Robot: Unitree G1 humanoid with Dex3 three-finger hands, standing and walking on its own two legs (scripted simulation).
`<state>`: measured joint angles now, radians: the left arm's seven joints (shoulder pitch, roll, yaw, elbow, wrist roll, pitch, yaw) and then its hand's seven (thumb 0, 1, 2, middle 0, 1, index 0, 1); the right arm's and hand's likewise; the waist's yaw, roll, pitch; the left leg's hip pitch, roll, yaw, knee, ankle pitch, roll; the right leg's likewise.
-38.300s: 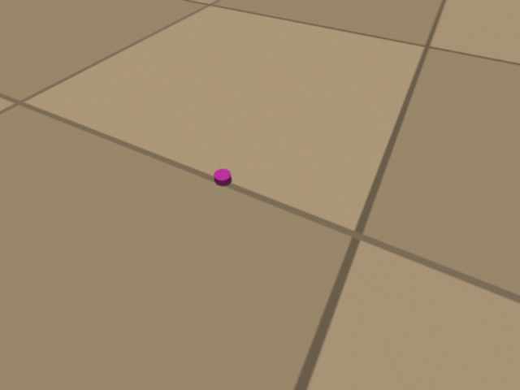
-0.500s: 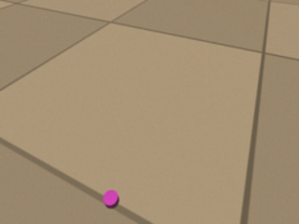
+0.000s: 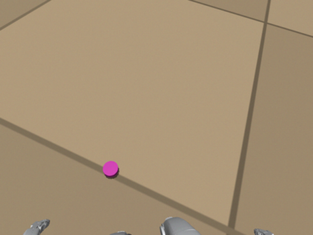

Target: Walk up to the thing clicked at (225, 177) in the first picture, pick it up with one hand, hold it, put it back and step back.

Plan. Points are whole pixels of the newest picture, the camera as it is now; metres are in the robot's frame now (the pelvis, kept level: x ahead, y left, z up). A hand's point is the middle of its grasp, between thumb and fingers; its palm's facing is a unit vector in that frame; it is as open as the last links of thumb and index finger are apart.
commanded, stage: step back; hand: left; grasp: from above
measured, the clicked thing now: (110, 169) +0.53 +0.20 -0.75
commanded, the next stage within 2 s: none
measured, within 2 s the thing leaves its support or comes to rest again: neither
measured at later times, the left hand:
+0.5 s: hand out of the picture -0.02 +0.23 -0.13, palm faces -0.02 -0.91 -0.42, open 7.4 cm
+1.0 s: hand out of the picture -0.20 +0.23 -0.16, palm faces -0.02 -0.91 -0.42, open 7.4 cm
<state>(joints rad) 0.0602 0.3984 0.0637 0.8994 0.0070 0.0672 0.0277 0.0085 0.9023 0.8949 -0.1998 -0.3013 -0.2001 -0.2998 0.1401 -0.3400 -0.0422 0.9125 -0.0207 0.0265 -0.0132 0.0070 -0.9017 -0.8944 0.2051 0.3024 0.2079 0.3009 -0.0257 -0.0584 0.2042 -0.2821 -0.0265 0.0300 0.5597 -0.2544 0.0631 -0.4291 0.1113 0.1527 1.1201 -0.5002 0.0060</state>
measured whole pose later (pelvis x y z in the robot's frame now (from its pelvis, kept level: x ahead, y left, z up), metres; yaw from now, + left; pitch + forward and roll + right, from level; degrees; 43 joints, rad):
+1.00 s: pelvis -0.29 -0.05 -0.02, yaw -1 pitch -2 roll -1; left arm 0.17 0.39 0.09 0.85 0.02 0.04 0.01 0.01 0.90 0.89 -0.20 -0.30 -0.20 -0.30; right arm 0.09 -0.40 -0.03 0.81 -0.02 0.04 -0.01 0.01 -0.90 -0.89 0.21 0.30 0.21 0.30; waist 0.01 0.03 0.19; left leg -0.43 0.07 -0.01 0.71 -0.25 -0.02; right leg -0.23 0.04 0.04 0.66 -0.40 0.00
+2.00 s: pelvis -0.57 -0.06 -0.01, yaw +3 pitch -3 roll +2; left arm 0.22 0.39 0.07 0.95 0.04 0.01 -0.01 0.01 0.90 0.89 -0.20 -0.30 -0.20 -0.30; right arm 0.24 -0.37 -0.05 1.01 -0.03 0.01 0.02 0.01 -0.90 -0.89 0.20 0.30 0.21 0.30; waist 0.03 -0.03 0.08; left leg -0.24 -0.05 -0.03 0.56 -0.27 0.00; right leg -0.26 -0.05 0.01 0.69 -0.40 -0.02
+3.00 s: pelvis -0.53 -0.05 +0.01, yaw +3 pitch -3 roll +0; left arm 0.07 0.35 0.00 1.11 0.01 -0.01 0.00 0.01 0.90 0.89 -0.20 -0.30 -0.20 -0.30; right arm 0.03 -0.34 -0.01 1.10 0.00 -0.01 0.01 0.01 -0.90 -0.89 0.20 0.30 0.21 0.30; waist 0.00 0.00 0.07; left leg -0.14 0.01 0.01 0.36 -0.17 -0.01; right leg -0.07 -0.01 -0.01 0.35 -0.23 0.01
